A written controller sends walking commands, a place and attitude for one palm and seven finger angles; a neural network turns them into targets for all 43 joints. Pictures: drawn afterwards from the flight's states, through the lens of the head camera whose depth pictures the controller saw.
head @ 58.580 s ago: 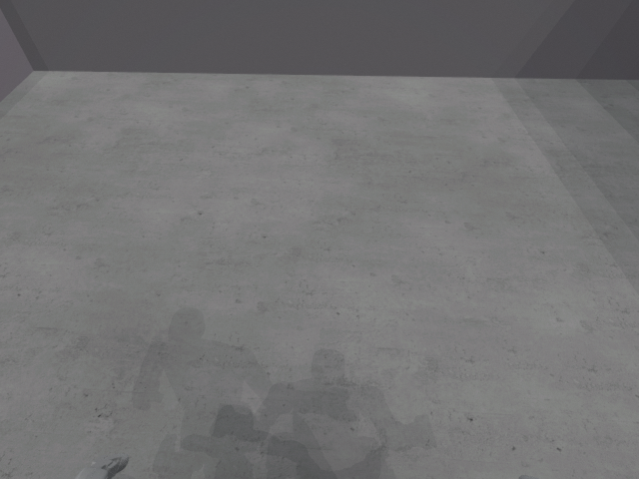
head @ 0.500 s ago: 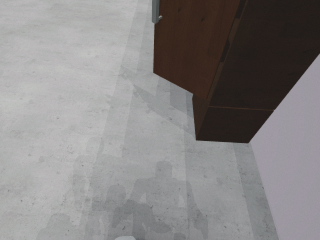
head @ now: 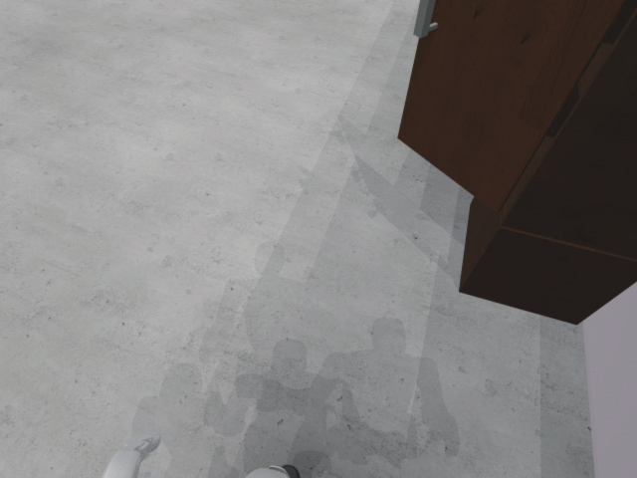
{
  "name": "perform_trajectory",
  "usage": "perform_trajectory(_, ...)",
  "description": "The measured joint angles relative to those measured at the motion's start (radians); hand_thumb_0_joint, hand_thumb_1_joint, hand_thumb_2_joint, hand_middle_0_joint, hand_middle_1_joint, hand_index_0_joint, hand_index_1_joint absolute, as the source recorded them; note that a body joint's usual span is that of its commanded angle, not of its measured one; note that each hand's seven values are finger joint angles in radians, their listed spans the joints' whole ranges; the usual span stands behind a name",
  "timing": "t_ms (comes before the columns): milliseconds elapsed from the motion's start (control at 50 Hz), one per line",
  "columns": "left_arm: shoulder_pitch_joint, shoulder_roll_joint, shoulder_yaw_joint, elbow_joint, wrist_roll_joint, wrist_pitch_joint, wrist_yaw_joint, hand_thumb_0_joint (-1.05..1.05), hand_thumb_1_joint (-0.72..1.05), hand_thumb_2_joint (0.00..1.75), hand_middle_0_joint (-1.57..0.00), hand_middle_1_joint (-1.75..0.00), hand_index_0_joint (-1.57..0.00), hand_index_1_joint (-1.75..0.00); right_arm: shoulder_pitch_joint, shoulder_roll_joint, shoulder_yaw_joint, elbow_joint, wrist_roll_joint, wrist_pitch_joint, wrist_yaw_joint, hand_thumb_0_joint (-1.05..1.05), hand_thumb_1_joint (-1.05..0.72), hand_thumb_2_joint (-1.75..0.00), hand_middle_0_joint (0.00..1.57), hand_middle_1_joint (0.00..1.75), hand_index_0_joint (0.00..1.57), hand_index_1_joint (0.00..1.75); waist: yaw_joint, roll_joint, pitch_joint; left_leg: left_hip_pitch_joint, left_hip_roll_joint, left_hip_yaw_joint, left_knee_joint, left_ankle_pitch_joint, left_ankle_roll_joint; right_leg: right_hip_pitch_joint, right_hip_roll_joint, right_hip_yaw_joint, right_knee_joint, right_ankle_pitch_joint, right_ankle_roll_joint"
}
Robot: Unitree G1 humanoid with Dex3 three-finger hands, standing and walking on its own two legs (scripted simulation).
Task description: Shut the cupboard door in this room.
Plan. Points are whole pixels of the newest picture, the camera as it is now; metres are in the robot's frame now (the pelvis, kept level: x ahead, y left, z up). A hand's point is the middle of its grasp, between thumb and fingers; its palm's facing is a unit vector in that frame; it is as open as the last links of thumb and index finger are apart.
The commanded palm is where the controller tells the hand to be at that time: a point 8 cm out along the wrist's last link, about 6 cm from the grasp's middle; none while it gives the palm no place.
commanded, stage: walk to a spot facing it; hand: left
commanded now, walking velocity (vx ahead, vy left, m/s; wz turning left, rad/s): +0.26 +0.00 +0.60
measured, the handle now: (433, 3) +1.05 -0.24 +0.07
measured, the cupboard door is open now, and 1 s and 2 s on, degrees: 56 56 56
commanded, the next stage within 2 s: turn to face it in 1.32 s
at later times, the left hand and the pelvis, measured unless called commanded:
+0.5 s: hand out of the picture -0.06 +0.23 -0.19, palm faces +0.39 -0.90 -0.22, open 7.4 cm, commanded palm none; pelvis +0.07 +0.06 -0.02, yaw +20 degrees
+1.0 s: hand (128, 344) +0.32 +0.33 -0.15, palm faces +0.42 -0.88 -0.22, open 7.4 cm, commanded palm none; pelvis +0.28 +0.10 -0.01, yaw +28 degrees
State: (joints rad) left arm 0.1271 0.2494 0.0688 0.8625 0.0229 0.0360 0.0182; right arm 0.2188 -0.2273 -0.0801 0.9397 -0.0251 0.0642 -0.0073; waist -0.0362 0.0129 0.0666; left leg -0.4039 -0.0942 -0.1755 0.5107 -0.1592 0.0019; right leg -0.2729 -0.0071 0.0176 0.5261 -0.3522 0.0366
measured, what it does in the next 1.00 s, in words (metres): walks ahead, turning left: left foot, then right foot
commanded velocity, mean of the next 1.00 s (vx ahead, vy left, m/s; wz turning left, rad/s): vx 0.34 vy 0.00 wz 0.42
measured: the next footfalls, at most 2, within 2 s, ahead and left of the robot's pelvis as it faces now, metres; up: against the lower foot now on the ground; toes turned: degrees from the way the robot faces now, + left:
left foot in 0.44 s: +0.10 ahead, +0.17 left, +0.00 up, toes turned +26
right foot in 0.94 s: +0.43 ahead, +0.06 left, +0.00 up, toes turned +21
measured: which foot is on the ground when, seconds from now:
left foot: down 0.00-0.00, up 0.02-0.42, down 0.44-0.96, up 0.98-1.00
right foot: down 0.00-0.44, up 0.46-0.92, down 0.94-1.00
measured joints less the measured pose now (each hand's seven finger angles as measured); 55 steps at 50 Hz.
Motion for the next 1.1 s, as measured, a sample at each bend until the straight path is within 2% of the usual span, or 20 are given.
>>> perform_trajectory(20, 0.008, -0.004, 0.001, -0.001, 0.006, -0.007, 0.003, 0.00, 0.91, 0.89, -0.20, -0.29, -0.20, -0.30, -0.007, -0.006, -0.007, 0.001, 0.003, 0.004, 0.001, 0.00, -0.91, -0.89, 0.20, 0.30, 0.21, 0.30, 0.009, 0.001, 0.001, -0.034, -0.007, 0.007, 0.079, -0.092, -0.012, 0.000, -0.003, -0.002, -0.015, 0.056, -0.017)
perform_trajectory(60, 0.026, -0.022, -0.008, 0.009, 0.008, -0.003, 0.007, 0.00, 0.91, 0.89, -0.20, -0.29, -0.20, -0.30, -0.017, -0.025, -0.018, 0.000, -0.001, 0.012, 0.007, 0.00, -0.91, -0.89, 0.20, 0.29, 0.21, 0.30, 0.008, 0.022, 0.010, -0.109, -0.007, 0.042, 0.321, -0.228, -0.025, 0.012, -0.009, -0.031, -0.002, 0.064, -0.034)
perform_trajectory(120, 0.071, -0.040, -0.011, 0.030, 0.004, -0.006, 0.007, 0.01, 0.91, 0.89, -0.20, -0.29, -0.20, -0.30, -0.013, -0.039, -0.021, -0.009, -0.008, 0.013, 0.023, 0.00, -0.91, -0.90, 0.20, 0.29, 0.20, 0.30, 0.003, 0.023, 0.005, -0.171, 0.031, 0.119, 0.580, -0.211, -0.043, 0.065, -0.033, -0.067, -0.055, 0.064, -0.036)
perform_trajectory(180, 0.107, -0.048, -0.013, 0.050, 0.004, -0.025, 0.002, 0.01, 0.91, 0.89, -0.20, -0.29, -0.20, -0.30, -0.003, -0.040, -0.017, -0.014, -0.006, 0.006, 0.037, 0.00, -0.91, -0.90, 0.20, 0.29, 0.20, 0.30, -0.004, 0.011, 0.002, -0.168, 0.084, 0.161, 0.631, -0.166, -0.055, 0.117, -0.058, -0.116, -0.108, 0.070, -0.034)
perform_trajectory(240, 0.136, -0.056, -0.013, 0.060, 0.006, -0.051, -0.002, 0.01, 0.91, 0.89, -0.20, -0.29, -0.20, -0.30, -0.007, -0.035, -0.009, -0.005, -0.004, 0.006, 0.044, 0.00, -0.91, -0.90, 0.20, 0.29, 0.20, 0.30, 0.006, -0.002, 0.008, -0.139, 0.123, 0.182, 0.562, -0.168, -0.054, 0.160, -0.080, -0.171, -0.131, 0.060, -0.026)
perform_trajectory(320, 0.179, -0.059, -0.010, 0.077, 0.014, -0.068, -0.008, 0.01, 0.91, 0.89, -0.21, -0.30, -0.20, -0.30, -0.045, -0.025, 0.003, 0.000, -0.003, 0.008, 0.051, 0.00, -0.91, -0.90, 0.20, 0.29, 0.20, 0.30, 0.035, -0.019, 0.025, -0.095, 0.152, 0.217, 0.405, -0.192, -0.040, 0.203, -0.110, -0.240, -0.126, 0.025, -0.004)
perform_trajectory(400, 0.232, -0.041, -0.002, 0.106, 0.017, -0.067, -0.015, 0.01, 0.91, 0.89, -0.21, -0.30, -0.20, -0.30, -0.103, -0.012, 0.017, -0.021, 0.000, -0.010, 0.058, 0.00, -0.91, -0.90, 0.20, 0.29, 0.20, 0.30, 0.072, -0.049, 0.043, -0.026, 0.144, 0.266, 0.209, -0.223, -0.012, 0.229, -0.151, -0.288, -0.074, -0.037, 0.032)
perform_trajectory(440, 0.265, -0.026, 0.002, 0.124, 0.012, -0.062, -0.020, 0.01, 0.91, 0.89, -0.21, -0.30, -0.20, -0.30, -0.127, -0.011, 0.025, -0.047, -0.003, -0.036, 0.059, 0.00, -0.91, -0.90, 0.20, 0.29, 0.20, 0.30, 0.079, -0.067, 0.044, 0.033, 0.121, 0.292, 0.093, -0.161, 0.012, 0.211, -0.188, -0.296, 0.027, -0.096, 0.050)
perform_trajectory(460, 0.275, -0.022, 0.004, 0.134, 0.007, -0.053, -0.025, 0.01, 0.91, 0.89, -0.21, -0.30, -0.20, -0.30, -0.138, -0.013, 0.027, -0.062, -0.005, -0.053, 0.056, 0.00, -0.91, -0.90, 0.20, 0.29, 0.20, 0.30, 0.077, -0.066, 0.046, 0.028, 0.117, 0.292, 0.100, -0.067, 0.027, 0.166, -0.198, -0.272, 0.152, -0.131, 0.044)
perform_trajectory(500, 0.265, -0.006, 0.006, 0.152, 0.007, -0.020, -0.029, 0.01, 0.91, 0.89, -0.20, -0.29, -0.20, -0.30, -0.150, -0.003, 0.033, -0.075, -0.003, -0.082, 0.042, 0.00, -0.91, -0.90, 0.20, 0.29, 0.20, 0.30, 0.079, -0.075, 0.056, 0.030, 0.106, 0.294, 0.158, -0.102, 0.047, 0.042, -0.177, -0.161, 0.438, -0.173, 0.026)
perform_trajectory(520, 0.255, 0.000, 0.009, 0.156, 0.008, -0.009, -0.029, 0.01, 0.91, 0.89, -0.20, -0.29, -0.20, -0.30, -0.143, 0.003, 0.039, -0.078, -0.002, -0.090, 0.036, 0.00, -0.91, -0.90, 0.20, 0.29, 0.20, 0.30, 0.078, -0.076, 0.053, 0.047, 0.101, 0.292, 0.153, -0.132, 0.052, -0.017, -0.162, -0.128, 0.538, -0.165, 0.017)
perform_trajectory(580, 0.204, 0.010, 0.018, 0.142, 0.014, -0.006, -0.033, 0.01, 0.91, 0.89, -0.20, -0.29, -0.20, -0.30, -0.099, 0.020, 0.049, -0.069, -0.002, -0.101, 0.016, 0.00, -0.91, -0.89, 0.20, 0.29, 0.20, 0.30, 0.067, -0.072, 0.040, 0.114, 0.085, 0.271, 0.076, -0.139, 0.050, -0.157, -0.140, -0.092, 0.638, -0.068, 0.013)
perform_trajectory(660, 0.128, 0.005, 0.016, 0.091, 0.015, -0.023, -0.041, 0.01, 0.91, 0.89, -0.20, -0.29, -0.19, -0.30, -0.020, 0.044, 0.060, -0.018, 0.003, -0.108, 0.002, 0.00, -0.91, -0.89, 0.20, 0.29, 0.21, 0.30, 0.053, -0.062, 0.024, 0.220, 0.065, 0.237, -0.050, -0.109, 0.058, -0.277, -0.132, -0.064, 0.572, 0.065, 0.023)
perform_trajectory(740, 0.065, -0.015, 0.008, 0.058, 0.013, -0.029, -0.048, 0.01, 0.91, 0.89, -0.20, -0.29, -0.19, -0.30, 0.067, 0.066, 0.061, 0.040, 0.005, -0.105, 0.000, 0.00, -0.91, -0.89, 0.20, 0.29, 0.21, 0.30, 0.035, -0.053, 0.001, 0.315, 0.051, 0.210, -0.141, -0.108, 0.055, -0.329, -0.130, -0.053, 0.439, 0.174, 0.028)
perform_trajectory(820, 0.015, -0.035, -0.001, 0.043, 0.007, -0.031, -0.053, 0.01, 0.91, 0.89, -0.20, -0.29, -0.19, -0.30, 0.139, 0.080, 0.057, 0.089, 0.002, -0.107, -0.003, 0.00, -0.91, -0.89, 0.20, 0.29, 0.21, 0.30, 0.009, -0.047, -0.007, 0.393, 0.042, 0.196, -0.188, -0.139, 0.043, -0.312, -0.119, -0.056, 0.267, 0.236, 0.019)
perform_trajectory(900, -0.014, -0.052, -0.006, 0.033, 0.005, -0.040, -0.055, 0.01, 0.91, 0.89, -0.20, -0.29, -0.19, -0.30, 0.197, 0.081, 0.051, 0.131, -0.003, -0.107, -0.007, 0.00, -0.91, -0.89, 0.20, 0.30, 0.21, 0.30, -0.018, -0.032, -0.005, 0.447, 0.049, 0.186, -0.175, -0.211, 0.019, -0.236, -0.084, -0.073, 0.129, 0.216, -0.010)
perform_trajectory(940, -0.017, -0.056, -0.010, 0.026, 0.007, -0.061, -0.056, 0.01, 0.91, 0.89, -0.20, -0.29, -0.20, -0.30, 0.227, 0.080, 0.047, 0.152, 0.000, -0.105, -0.007, 0.00, -0.91, -0.89, 0.20, 0.30, 0.21, 0.30, -0.023, -0.020, -0.006, 0.436, 0.062, 0.171, -0.085, -0.284, 0.009, -0.161, -0.060, -0.084, 0.056, 0.198, -0.031)
perform_trajectory(1000, -0.023, -0.078, -0.012, 0.030, 0.010, -0.094, -0.043, 0.00, 0.91, 0.89, -0.20, -0.29, -0.20, -0.30, 0.205, 0.070, 0.040, 0.175, 0.012, -0.089, -0.002, 0.00, -0.91, -0.89, 0.20, 0.29, 0.20, 0.30, -0.021, 0.012, 0.032, 0.246, 0.077, 0.138, 0.381, -0.327, 0.045, -0.133, -0.043, -0.127, 0.112, 0.126, -0.075)
perform_trajectory(1040, 0.002, -0.089, -0.013, 0.040, 0.008, -0.095, -0.031, 0.00, 0.91, 0.89, -0.20, -0.29, -0.20, -0.30, 0.184, 0.066, 0.033, 0.172, 0.011, -0.085, 0.001, 0.00, -0.91, -0.89, 0.20, 0.29, 0.20, 0.30, -0.017, 0.009, 0.038, 0.113, 0.086, 0.149, 0.612, -0.257, 0.052, -0.079, -0.042, -0.150, 0.071, 0.119, -0.083)
perform_trajectory(1100, 0.056, -0.104, -0.011, 0.073, 0.006, -0.091, -0.018, 0.00, 0.91, 0.89, -0.20, -0.29, -0.20, -0.30, 0.150, 0.057, 0.024, 0.147, 0.006, -0.078, 0.007, 0.00, -0.91, -0.90, 0.20, 0.29, 0.20, 0.30, -0.020, 0.004, 0.022, -0.045, 0.125, 0.169, 0.706, -0.150, 0.038, 0.009, -0.039, -0.192, -0.028, 0.123, -0.084)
